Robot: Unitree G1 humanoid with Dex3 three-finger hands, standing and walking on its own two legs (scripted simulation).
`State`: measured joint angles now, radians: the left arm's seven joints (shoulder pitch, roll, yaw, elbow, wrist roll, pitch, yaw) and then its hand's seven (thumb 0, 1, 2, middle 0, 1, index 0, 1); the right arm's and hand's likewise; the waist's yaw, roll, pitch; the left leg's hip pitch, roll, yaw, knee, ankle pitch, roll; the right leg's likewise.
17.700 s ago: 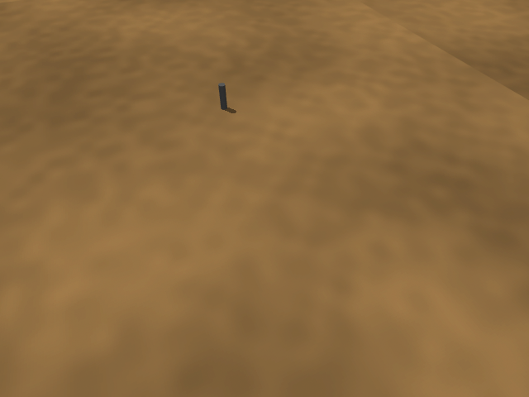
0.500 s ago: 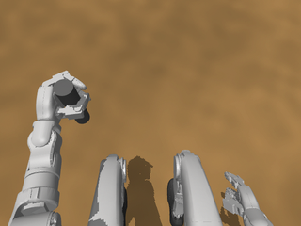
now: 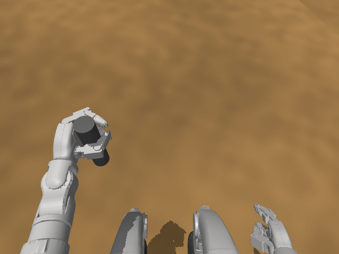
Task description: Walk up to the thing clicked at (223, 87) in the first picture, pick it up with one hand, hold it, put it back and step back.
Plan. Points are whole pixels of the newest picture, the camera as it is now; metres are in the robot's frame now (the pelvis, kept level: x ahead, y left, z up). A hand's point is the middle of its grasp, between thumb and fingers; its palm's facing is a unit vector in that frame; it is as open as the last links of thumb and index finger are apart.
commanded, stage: lift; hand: left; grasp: from the side
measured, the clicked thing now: (93, 144) +0.36 +0.19 +0.00
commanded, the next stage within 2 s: hold in 0.74 s
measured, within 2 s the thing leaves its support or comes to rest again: neither
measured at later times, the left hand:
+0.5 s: hand (91, 120) +0.36 +0.17 +0.10, palm faces +0.01 -1.00 -0.01, open 5.5 cm
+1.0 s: hand (92, 112) +0.36 +0.16 +0.12, palm faces -0.01 -1.00 +0.01, open 5.5 cm
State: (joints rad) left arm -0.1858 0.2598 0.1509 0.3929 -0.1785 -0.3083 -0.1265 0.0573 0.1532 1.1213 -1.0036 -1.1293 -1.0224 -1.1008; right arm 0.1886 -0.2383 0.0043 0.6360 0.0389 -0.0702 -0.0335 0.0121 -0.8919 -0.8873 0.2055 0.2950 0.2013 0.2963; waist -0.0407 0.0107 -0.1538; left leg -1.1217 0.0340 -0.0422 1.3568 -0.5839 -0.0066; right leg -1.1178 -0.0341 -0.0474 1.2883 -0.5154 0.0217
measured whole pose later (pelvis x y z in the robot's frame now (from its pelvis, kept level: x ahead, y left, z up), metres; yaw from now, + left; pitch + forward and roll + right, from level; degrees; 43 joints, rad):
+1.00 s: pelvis +0.04 -0.01 +0.08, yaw +0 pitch +9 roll -1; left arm -0.14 0.22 0.17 0.47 -0.21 -0.34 -0.21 0.06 0.16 1.12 -1.00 -1.14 -1.02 -1.11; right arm 0.23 -0.23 0.00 0.67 0.02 -0.05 -0.06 0.01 -0.89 -0.89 0.21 0.30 0.20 0.30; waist -0.02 0.01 -0.06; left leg -0.61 0.04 -0.02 0.92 -0.46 -0.02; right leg -0.62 -0.02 -0.04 0.88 -0.41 0.01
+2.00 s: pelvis +0.03 -0.01 +0.09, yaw +0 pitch +5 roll -1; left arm -0.12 0.22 0.16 0.44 -0.20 -0.35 -0.21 0.06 0.16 1.11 -0.99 -1.15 -1.01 -1.12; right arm 0.23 -0.22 0.00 0.68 0.02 -0.05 -0.05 0.01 -0.89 -0.89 0.20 0.30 0.20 0.30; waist -0.02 0.01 -0.03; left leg -0.50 0.04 -0.01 0.83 -0.42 -0.02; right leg -0.51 -0.02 -0.04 0.79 -0.37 0.01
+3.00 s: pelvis +0.03 -0.01 +0.09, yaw +0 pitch +5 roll -1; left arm -0.11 0.21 0.16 0.46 -0.20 -0.36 -0.21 0.06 0.17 1.11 -0.98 -1.16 -1.00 -1.13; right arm 0.24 -0.23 0.00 0.69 0.02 -0.06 -0.05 0.01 -0.89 -0.89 0.20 0.30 0.20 0.30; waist -0.02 0.01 -0.03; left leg -0.50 0.04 -0.01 0.82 -0.41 -0.02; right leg -0.52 -0.02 -0.04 0.79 -0.36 0.01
